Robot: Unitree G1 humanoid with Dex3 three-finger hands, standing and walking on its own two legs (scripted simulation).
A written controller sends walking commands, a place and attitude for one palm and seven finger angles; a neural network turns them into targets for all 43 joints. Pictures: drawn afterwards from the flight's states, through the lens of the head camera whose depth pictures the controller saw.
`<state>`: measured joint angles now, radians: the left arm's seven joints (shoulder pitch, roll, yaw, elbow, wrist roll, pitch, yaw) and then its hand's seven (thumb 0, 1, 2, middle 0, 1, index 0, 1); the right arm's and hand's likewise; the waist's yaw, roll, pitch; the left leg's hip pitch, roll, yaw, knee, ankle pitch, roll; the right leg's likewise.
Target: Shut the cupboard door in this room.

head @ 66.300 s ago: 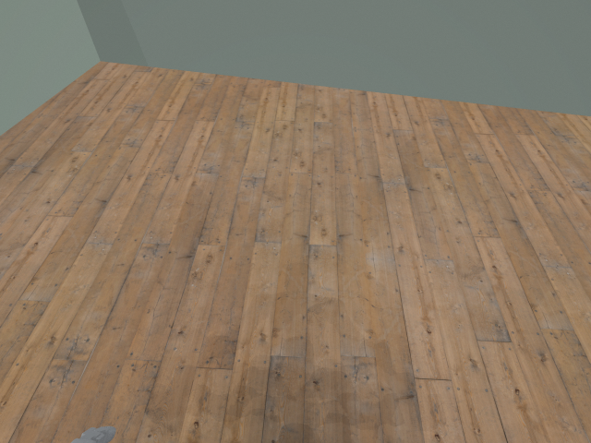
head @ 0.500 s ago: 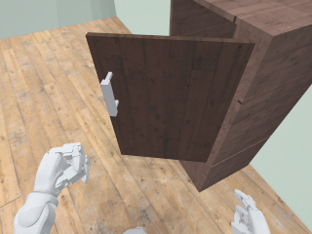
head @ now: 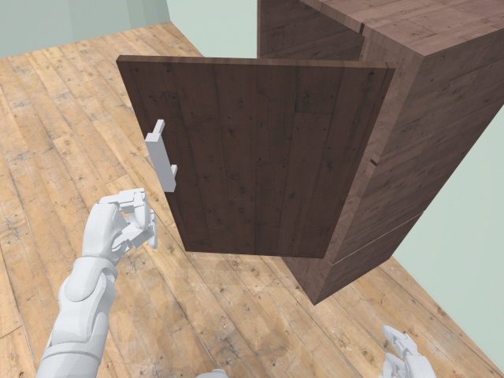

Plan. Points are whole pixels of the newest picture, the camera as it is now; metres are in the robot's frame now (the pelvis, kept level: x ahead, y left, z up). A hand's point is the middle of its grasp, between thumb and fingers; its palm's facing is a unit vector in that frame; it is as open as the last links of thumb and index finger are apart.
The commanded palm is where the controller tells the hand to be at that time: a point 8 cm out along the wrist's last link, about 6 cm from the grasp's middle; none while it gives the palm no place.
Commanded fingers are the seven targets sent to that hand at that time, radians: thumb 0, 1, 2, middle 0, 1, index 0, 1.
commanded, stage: bring the fist close to the handle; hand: left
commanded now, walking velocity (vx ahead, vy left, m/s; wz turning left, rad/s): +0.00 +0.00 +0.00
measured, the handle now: (164, 156) +0.47 +0.19 +0.08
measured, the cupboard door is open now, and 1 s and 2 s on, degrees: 57 57 40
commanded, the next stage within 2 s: push the door shut along its arc in 0.76 s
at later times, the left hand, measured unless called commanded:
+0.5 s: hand (168, 190) +0.39 +0.16 +0.09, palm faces -0.01 -1.00 -0.01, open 3.1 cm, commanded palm +0.36 +0.22 +0.08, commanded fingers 0.00 0.90 0.90 -1.30 -1.50 -1.30 -1.50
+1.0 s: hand (169, 188) +0.39 +0.16 +0.09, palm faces -0.03 -1.00 -0.02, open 3.1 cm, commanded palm +0.38 +0.21 +0.08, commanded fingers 0.00 0.90 0.90 -1.30 -1.50 -1.30 -1.50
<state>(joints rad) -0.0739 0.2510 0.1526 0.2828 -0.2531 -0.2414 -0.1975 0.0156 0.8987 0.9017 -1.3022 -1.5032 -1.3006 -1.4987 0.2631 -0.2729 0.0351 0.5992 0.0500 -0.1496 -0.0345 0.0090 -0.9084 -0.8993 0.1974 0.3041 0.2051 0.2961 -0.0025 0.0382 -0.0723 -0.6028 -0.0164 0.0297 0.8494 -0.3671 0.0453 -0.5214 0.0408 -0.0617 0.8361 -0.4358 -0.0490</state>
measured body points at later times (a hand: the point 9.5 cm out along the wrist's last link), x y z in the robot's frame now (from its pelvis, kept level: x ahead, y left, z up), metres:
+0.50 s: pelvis +0.00 +0.01 +0.00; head +0.04 +0.00 +0.45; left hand +0.38 +0.22 +0.09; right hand +0.10 -0.25 -0.11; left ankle +0.04 +0.09 -0.70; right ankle -0.01 -0.09 -0.70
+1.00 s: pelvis -0.01 +0.01 +0.00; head +0.03 +0.01 +0.44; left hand +0.39 +0.22 +0.09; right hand +0.11 -0.25 -0.11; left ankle +0.04 +0.09 -0.70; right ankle -0.01 -0.09 -0.70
